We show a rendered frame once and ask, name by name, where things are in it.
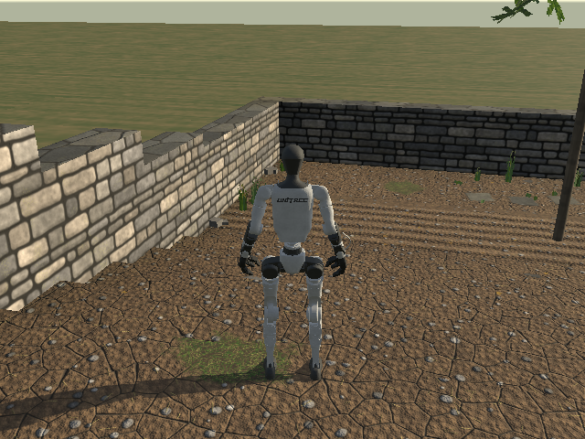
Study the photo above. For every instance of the right robot upper arm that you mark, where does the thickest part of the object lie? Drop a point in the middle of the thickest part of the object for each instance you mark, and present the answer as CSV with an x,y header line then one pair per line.
x,y
326,209

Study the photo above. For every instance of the left robot hand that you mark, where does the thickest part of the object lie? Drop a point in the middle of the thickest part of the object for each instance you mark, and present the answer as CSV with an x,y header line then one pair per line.
x,y
250,262

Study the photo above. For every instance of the left robot upper arm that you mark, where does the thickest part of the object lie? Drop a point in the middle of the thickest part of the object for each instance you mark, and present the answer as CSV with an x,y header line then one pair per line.
x,y
258,209

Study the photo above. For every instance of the robot right foot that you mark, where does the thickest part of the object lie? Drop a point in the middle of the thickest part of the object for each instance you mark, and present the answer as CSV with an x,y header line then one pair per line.
x,y
315,372

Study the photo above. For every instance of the right robot hand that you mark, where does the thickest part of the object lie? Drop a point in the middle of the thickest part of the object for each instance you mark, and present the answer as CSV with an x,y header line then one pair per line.
x,y
337,262

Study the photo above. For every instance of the robot left thigh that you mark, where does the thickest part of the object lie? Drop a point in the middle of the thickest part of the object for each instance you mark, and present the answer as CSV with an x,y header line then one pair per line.
x,y
270,272

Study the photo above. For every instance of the robot right forearm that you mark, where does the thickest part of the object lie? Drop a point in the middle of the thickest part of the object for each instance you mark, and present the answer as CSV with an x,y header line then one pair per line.
x,y
337,243

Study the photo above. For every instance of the robot left forearm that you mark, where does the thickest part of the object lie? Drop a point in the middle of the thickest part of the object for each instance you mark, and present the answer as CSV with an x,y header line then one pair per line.
x,y
248,243

